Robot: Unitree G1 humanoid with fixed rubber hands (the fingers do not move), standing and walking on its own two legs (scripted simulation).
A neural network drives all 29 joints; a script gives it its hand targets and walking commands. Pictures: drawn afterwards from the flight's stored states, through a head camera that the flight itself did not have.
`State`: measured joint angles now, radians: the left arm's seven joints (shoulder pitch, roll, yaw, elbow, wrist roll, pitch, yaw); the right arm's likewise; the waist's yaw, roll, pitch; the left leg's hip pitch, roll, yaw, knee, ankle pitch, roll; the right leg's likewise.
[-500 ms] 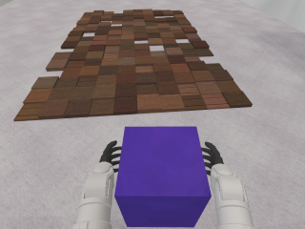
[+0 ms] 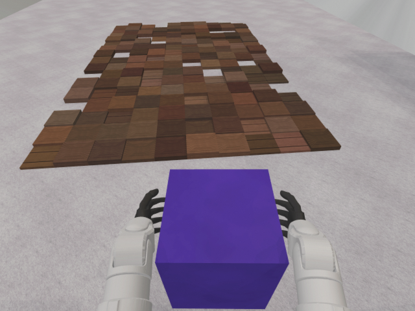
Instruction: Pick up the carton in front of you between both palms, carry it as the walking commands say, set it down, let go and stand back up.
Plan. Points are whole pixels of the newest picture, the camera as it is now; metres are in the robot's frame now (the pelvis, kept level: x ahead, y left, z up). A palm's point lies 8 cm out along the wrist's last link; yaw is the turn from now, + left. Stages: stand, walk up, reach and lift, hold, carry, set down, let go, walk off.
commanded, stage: hold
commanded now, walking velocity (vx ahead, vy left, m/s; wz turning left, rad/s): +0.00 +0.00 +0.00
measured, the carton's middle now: (218, 241) +0.30 +0.00 -0.03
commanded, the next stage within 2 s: carry in 0.62 s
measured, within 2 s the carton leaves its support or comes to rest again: neither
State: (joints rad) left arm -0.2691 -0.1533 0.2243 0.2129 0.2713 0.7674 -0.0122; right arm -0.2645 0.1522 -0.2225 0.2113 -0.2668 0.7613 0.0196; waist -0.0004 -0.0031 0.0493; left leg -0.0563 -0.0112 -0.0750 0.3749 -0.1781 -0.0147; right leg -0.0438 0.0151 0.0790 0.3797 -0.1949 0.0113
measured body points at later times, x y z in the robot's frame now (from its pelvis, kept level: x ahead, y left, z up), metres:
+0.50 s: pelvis +0.01 +0.00 +0.00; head -0.03 +0.00 +0.45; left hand +0.31 +0.15 +0.04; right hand +0.31 -0.15 +0.04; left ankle +0.03 +0.13 -0.74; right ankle +0.02 -0.13 -0.74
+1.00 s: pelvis +0.10 -0.02 -0.01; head +0.07 -0.02 +0.44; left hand +0.38 +0.13 +0.08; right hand +0.38 -0.18 +0.08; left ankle +0.08 +0.10 -0.72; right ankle +0.02 -0.13 -0.74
